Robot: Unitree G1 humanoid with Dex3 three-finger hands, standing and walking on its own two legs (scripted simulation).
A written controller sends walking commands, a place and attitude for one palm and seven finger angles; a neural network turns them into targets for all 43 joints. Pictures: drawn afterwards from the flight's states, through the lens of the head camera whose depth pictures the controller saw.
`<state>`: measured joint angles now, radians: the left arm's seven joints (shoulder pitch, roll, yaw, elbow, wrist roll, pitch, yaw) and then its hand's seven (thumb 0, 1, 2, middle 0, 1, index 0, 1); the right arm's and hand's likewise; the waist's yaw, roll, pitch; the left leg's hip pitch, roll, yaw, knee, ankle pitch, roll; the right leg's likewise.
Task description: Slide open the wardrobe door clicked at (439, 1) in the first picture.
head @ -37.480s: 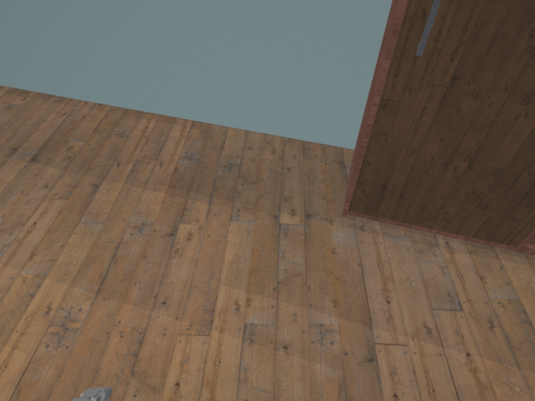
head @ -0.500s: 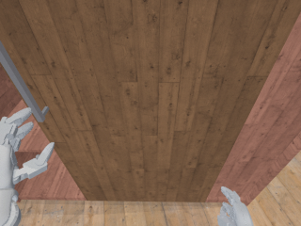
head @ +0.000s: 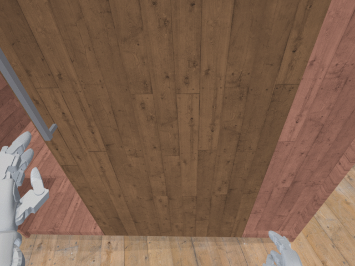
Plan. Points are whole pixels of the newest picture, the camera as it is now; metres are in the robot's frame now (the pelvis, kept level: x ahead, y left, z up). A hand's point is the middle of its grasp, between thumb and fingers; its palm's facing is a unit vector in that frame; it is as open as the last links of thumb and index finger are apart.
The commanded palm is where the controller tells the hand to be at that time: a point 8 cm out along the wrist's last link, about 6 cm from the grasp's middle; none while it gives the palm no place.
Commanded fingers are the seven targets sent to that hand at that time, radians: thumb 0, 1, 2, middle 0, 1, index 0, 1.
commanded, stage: step back with the hand held close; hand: left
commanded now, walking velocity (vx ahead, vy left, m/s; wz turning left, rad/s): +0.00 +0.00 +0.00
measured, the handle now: (24, 86) +0.42 +0.43 +0.22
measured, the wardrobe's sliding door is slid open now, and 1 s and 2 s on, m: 0.46 0.46 0.46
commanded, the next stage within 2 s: stop stepping back and stand still in 0.96 s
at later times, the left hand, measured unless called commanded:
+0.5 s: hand (14, 207) +0.15 +0.30 +0.16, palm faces +0.41 -0.77 -0.49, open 7.4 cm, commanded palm +0.10 +0.33 +0.17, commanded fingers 0.00 0.90 0.90 -0.20 -0.30 -0.20 -0.30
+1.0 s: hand out of the picture +0.01 +0.35 +0.17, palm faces +0.55 -0.72 -0.43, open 7.4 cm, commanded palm -0.07 +0.38 +0.17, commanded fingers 0.00 0.90 0.90 -0.20 -0.30 -0.20 -0.30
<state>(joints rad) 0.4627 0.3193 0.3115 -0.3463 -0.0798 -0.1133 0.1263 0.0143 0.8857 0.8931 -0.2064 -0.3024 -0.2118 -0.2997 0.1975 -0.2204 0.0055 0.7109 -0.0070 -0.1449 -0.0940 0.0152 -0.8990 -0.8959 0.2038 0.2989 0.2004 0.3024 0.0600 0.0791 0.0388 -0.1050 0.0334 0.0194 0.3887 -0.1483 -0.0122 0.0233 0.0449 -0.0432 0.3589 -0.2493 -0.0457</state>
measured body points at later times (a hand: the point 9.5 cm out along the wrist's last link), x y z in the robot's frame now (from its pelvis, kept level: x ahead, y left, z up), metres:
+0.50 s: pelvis -0.04 +0.03 -0.01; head -0.04 +0.02 +0.44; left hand +0.12 +0.34 +0.18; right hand +0.15 -0.20 -0.09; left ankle +0.05 +0.13 -0.74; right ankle -0.02 -0.09 -0.74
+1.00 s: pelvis -0.17 +0.06 -0.03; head -0.16 +0.09 +0.42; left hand -0.03 +0.39 +0.19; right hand +0.04 -0.15 -0.09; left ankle +0.04 +0.14 -0.73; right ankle -0.03 -0.07 -0.73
